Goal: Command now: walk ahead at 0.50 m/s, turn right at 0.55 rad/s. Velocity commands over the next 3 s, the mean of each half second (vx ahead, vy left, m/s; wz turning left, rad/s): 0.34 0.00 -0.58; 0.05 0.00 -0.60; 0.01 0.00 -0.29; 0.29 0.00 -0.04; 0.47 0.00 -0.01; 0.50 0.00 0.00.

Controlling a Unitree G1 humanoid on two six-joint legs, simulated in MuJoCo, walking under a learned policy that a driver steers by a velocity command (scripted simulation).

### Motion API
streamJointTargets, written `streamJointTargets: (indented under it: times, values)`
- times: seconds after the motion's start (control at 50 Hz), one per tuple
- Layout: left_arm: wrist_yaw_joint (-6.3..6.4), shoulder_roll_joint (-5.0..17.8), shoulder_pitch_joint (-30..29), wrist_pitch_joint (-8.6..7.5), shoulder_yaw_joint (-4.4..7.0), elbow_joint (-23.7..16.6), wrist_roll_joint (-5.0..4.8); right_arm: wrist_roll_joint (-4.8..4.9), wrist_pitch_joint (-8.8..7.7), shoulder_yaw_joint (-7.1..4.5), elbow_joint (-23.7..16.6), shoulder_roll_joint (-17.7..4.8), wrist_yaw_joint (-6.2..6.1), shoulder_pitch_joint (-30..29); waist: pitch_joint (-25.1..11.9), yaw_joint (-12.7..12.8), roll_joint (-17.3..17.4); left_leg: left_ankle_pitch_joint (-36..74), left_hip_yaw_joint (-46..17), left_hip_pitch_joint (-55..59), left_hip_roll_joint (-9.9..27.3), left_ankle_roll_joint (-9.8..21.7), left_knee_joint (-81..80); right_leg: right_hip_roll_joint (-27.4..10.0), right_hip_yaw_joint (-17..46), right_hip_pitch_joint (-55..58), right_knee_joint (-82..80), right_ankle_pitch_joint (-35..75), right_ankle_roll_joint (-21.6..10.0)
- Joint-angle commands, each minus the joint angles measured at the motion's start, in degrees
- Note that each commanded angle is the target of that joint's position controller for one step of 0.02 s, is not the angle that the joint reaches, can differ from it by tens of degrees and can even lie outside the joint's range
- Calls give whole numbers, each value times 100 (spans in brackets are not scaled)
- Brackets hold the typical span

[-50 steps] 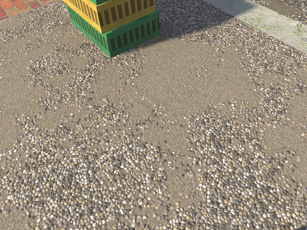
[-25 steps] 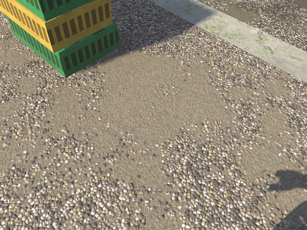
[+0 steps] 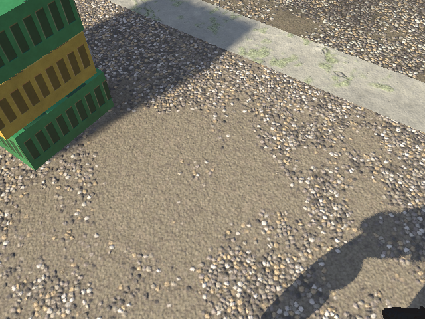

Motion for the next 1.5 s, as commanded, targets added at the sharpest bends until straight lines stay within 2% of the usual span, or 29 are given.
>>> streamJointTargets:
  times: [0.02, 0.1, 0.14, 0.16, 0.18, 0.2, 0.24, 0.28, 0.38, 0.58, 0.62, 0.64, 0.66, 0.68, 0.72, 0.8, 1.0, 1.02, 1.04, 1.06, 1.1, 1.14, 1.26, 1.36, 1.38, 1.4, 1.42, 1.46, 1.5]
  values:
    - [81, 1041, 80, -32, 294, -301, -56, 87, -113, -71, -456, -343, 52, -548, -189, 63, -634, 725, 265, 1043, -422, -52, -769, -1184, 973, -650, -543, 503, -782]
    - [109, 966, 154, 46, 298, -274, -52, 135, -198, -203, -468, -638, 122, -468, -247, -103, -837, -19, 56, 1314, -455, 194, -1236, -1443, 1681, 32, 159, 326, -607]
    - [95, 756, 66, 76, 239, -327, -24, 108, -246, -322, -283, -797, 83, 282, -547, -521, -872, -227, 181, 2437, -400, 481, -1568, -1169, 1627, -90, 882, 545, -368]
    - [65, 395, 88, 55, 105, -411, 36, 6, -268, -407, -225, -1065, 31, 1018, -1242, -849, -391, -553, -541, 3751, 416, 835, -1489, -829, 1211, -614, 2285, 104, -161]
    - [79, 35, 788, 8, -5, -595, -69, -116, -187, -533, -105, -1601, 13, 1494, -1931, -597, 1291, -931, -2912, 5592, 1770, 1773, -1800, 67, 322, -2527, 4237, -1962, 300]
    - [107, 570, 884, -3, 69, -561, -120, 15, -137, -474, -83, -1226, 55, 1498, -1851, -610, 1437, -1316, -3913, 5600, 2094, 1954, -2064, -307, 347, -3381, 5210, -2410, 452]
    - [151, 1039, 14, 114, 238, -625, -23, -32, -49, -282, -264, -606, 23, 879, -866, -678, 314, 745, -1953, 4360, 1586, 1573, -1909, -666, 197, -3282, 5560, -1684, 659]
    - [143, 916, -134, 231, 293, -731, 21, -34, 15, -212, -194, -414, 21, 537, -518, -414, 351, 2233, -782, 3458, 1133, 1408, -1942, -932, 35, -2880, 5110, -1464, 747]
    - [95, 396, -346, 428, 161, -949, -8, 11, 103, -349, 64, -777, -63, 335, -548, -330, 516, 2687, 182, 3131, 1112, 1659, -2436, -1028, -386, -2580, 3847, -674, 877]
    - [-217, 616, -1053, 498, 299, -1358, 11, 312, 348, -463, 321, -1114, -55, 197, -497, -407, 405, 1995, 1117, 3499, 1167, 1224, -1620, -813, -951, -1446, 1351, 59, 304]
    - [-113, 1034, -302, 479, 497, -1197, 56, 286, 347, -415, 408, -902, -40, 470, -899, -67, -163, 1695, 1545, 2884, 603, 703, -38, -664, -737, 112, 395, 1747, -112]
    - [40, 1737, 34, 478, 640, -1268, 101, -51, 322, -273, 184, -534, -11, 554, -1324, -139, -1673, -1644, 1728, 1181, -9, 224, 1827, -2124, 1206, 1597, 708, 4767, -815]
    - [9, 1734, -165, 405, 557, -1431, 207, -114, 324, -203, 73, -527, 19, 603, -2080, -176, -1871, -3980, 730, 187, -679, 28, 3136, -3054, 2796, 1935, 447, 4295, -2012]
    - [-58, 1343, -278, 335, 459, -1421, 143, 41, 370, -308, 144, -870, 38, 302, -1894, 29, -972, -3662, 213, 67, -422, 40, 3383, -2738, 2229, 1555, 284, 3690, -1776]
    - [-35, 1085, -735, 292, 380, -1336, 18, 84, 446, -304, 174, -767, -49, 167, -1117, -259, -481, -2862, 208, 32, -202, 86, 2791, -2062, 1370, 699, 191, 2500, -1078]
    - [86, 1102, -1139, 394, 377, -1406, 123, 57, 534, -278, 232, -628, -108, 352, -1006, -506, -885, -2226, 337, 899, -434, -102, 1771, -1618, 1048, -308, 13, 2098, -942]
    - [150, 1089, -1237, 543, 393, -1334, -15, 91, 432, -295, 146, -548, 46, 478, -908, -529, -1164, -1273, 310, 2301, -701, 220, -1218, -1317, 1970, -721, 367, 366, -512]
    - [165, 959, -1108, 551, 355, -1301, -37, 37, 429, -364, 183, -721, 32, 666, -896, -562, -941, -958, 103, 2813, -333, 401, -1743, -1062, 1798, -1070, 682, -89, -239]
    - [164, 619, -949, 553, 268, -1351, 1, -82, 464, -470, 135, -1222, -12, 728, -838, -400, 320, -895, -1160, 3283, 967, 915, -2237, -428, 953, -1935, 1890, -1381, 155]
    - [176, 872, -984, 485, 354, -1468, 5, -250, 465, -499, 120, -1370, 8, 573, -492, -342, 1564, -371, -2487, 2664, 1805, 1810, -2620, 134, 176, -2553, 3175, -2465, 432]
    - [177, 1268, -633, 481, 521, -1106, 38, -144, 417, -334, -139, -781, -53, -96, -355, -142, 694, -151, -1613, 2434, 1367, 1682, -2417, -153, 397, -2369, 4552, -1881, 641]
    - [223, 953, -472, 572, 452, -910, 68, 46, 424, -266, -158, -590, -88, -196, -278, -172, 530, 124, -1001, 2696, 976, 1484, -2242, -155, 350, -2504, 5012, -1453, 853]
    - [179, 340, -1019, 555, 156, -1050, 61, 35, 526, -242, -2, -616, -114, 194, -557, -508, 899, 637, -288, 3238, 723, 1542, -2050, -558, -259, -1532, 2780, -1429, 1044]
    - [112, 473, -616, 523, 165, -741, 53, 218, 568, -239, 217, -724, -57, 511, -492, -389, 774, 865, -305, 2839, 677, 1306, -1716, -521, -675, 32, -172, 264, 692]
    - [138, 673, -590, 522, 177, -771, 93, 163, 496, -190, 281, -622, -32, 709, -647, -453, 459, 450, -228, 2448, 584, 946, -1638, -879, -202, 688, -169, 955, 499]
    - [196, 1076, -514, 540, 237, -822, 154, -62, 394, -93, 196, -369, 32, 763, -978, -642, -627, -484, 266, 2018, 146, 555, -1044, -1686, 599, 1226, 255, 2537, 186]
    - [139, 797, -878, 516, 154, -746, 209, -76, 362, -35, 194, -174, 27, 687, -878, -759, -1325, -1459, 559, 2374, -117, 247, -1432, -1839, 659, 287, 296, 1844, -286]
    - [57, 389, -996, 418, 59, -740, 261, -100, 377, -85, 251, -459, 9, 225, -593, -490, -873, -893, 633, 2596, -184, 52, -1426, -1328, 376, 16, 179, 534, -17]
    - [49, 533, -950, 348, 74, -666, 228, -49, 447, -99, 336, -506, -30, 295, -304, -482, -790, -684, 623, 2609, -166, 74, -1442, -1210, 311, -211, 155, 446, 131]
Next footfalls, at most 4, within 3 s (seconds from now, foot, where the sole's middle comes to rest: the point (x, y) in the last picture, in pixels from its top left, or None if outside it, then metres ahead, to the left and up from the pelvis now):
0.16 left None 0.27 0.15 -0.78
0.62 right None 0.33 -0.12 -0.78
1.02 left None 0.42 0.09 -0.78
1.38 right None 0.22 -0.08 -0.78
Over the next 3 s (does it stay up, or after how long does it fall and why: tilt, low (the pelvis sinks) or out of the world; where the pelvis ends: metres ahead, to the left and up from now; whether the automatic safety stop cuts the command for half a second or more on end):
stays up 0.84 -0.39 0.00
